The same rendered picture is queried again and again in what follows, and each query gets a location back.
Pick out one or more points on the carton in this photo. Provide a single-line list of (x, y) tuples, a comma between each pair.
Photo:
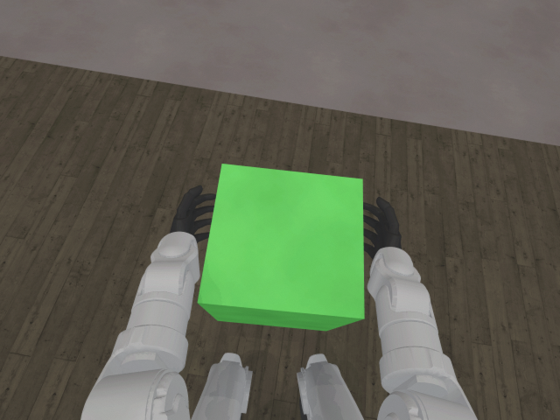
[(285, 249)]

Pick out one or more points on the left robot forearm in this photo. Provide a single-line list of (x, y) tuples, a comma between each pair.
[(155, 336)]

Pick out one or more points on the left robot thigh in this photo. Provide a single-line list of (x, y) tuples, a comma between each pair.
[(226, 393)]

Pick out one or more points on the robot left hand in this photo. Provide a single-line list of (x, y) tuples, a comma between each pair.
[(184, 220)]

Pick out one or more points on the left robot upper arm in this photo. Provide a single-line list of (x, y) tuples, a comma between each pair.
[(159, 394)]

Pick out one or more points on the right robot upper arm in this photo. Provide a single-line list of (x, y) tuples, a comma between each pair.
[(406, 404)]

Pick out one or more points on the left robot shin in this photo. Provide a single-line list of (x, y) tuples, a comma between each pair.
[(228, 357)]

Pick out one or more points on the right robot forearm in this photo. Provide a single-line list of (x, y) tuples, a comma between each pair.
[(412, 356)]

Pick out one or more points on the robot right hand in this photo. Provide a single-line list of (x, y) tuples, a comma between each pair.
[(387, 228)]

